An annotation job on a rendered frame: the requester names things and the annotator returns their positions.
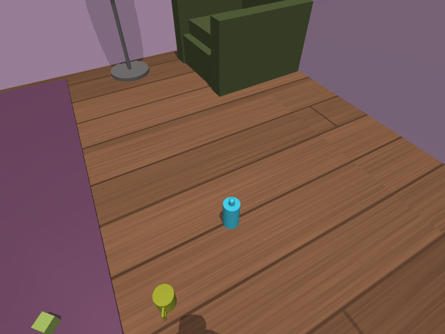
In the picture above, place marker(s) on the armchair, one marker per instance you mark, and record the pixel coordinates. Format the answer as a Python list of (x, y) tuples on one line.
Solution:
[(236, 44)]

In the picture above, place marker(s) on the floor lamp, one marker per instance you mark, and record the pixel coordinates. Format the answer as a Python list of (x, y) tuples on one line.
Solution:
[(128, 70)]

